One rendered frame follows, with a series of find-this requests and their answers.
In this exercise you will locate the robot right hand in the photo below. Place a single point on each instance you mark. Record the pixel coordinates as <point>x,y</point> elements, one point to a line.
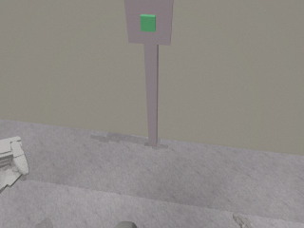
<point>242,222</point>

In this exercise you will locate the button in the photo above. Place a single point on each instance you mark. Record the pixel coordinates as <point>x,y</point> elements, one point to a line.
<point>148,22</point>

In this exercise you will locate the robot left hand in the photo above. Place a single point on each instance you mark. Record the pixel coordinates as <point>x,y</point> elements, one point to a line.
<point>14,159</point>

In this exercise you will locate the panel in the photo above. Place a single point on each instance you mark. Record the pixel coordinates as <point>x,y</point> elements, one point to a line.
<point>163,9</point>

